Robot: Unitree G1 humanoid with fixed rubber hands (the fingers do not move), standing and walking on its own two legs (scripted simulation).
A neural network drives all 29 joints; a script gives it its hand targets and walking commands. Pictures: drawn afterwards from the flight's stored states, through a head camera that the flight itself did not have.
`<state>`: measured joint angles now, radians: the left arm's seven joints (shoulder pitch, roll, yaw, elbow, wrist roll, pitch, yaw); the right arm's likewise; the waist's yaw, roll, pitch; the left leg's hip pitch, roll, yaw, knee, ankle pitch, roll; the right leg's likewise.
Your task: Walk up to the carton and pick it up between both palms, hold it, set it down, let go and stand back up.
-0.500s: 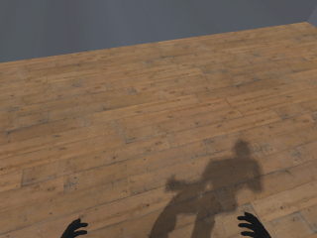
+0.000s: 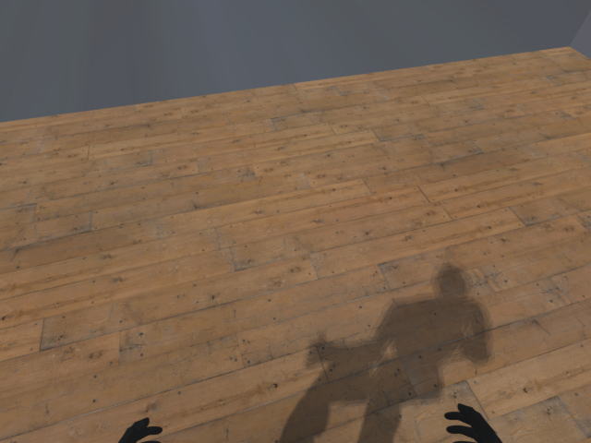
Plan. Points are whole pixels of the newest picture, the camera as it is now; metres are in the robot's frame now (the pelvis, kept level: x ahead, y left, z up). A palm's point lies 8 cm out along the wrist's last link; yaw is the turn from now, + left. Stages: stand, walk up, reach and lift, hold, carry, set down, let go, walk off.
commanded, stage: stand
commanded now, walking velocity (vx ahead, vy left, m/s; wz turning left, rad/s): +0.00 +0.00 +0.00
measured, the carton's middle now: out of the picture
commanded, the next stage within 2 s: walk up in 0.74 s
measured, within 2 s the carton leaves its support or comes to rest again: neither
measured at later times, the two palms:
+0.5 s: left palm out of the picture +0.08 +0.24 -0.11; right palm out of the picture +0.08 -0.27 -0.10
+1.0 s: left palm out of the picture +0.04 +0.24 -0.12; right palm out of the picture +0.04 -0.28 -0.11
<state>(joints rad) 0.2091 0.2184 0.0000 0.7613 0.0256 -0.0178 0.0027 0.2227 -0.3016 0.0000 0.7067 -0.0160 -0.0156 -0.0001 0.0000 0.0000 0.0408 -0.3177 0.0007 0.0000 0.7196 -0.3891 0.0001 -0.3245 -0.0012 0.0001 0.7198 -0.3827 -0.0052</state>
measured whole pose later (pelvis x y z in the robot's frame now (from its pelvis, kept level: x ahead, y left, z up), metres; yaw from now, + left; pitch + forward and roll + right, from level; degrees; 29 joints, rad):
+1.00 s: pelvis -0.05 +0.00 +0.00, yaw +0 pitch -5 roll +0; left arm 0.20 0.22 0.00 0.90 0.04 0.01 -0.02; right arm 0.23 -0.31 0.00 0.86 -0.02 -0.02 0.00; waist 0.00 0.00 0.06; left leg -0.32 0.00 0.00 0.72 -0.32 0.00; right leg -0.32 0.00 0.00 0.72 -0.31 -0.01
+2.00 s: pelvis -0.12 -0.33 -0.01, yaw -21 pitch -2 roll +3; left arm 0.14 0.35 0.01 0.82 0.04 0.06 -0.11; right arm 0.10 -0.39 -0.03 0.90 -0.01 0.01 -0.06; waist 0.00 -0.05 0.12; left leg -0.42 0.11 0.03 1.01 -0.49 -0.04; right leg -0.36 0.05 0.04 0.81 -0.41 -0.05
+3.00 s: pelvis -0.20 -0.65 +0.01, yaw -47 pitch +2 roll -1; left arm 0.14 0.35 0.01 0.81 0.06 0.06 -0.11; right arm 0.22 -0.37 -0.04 0.92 -0.01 -0.02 -0.06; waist 0.00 -0.05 0.05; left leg -0.36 0.10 0.10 0.65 -0.33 -0.01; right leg -0.54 0.08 0.07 1.00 -0.38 0.08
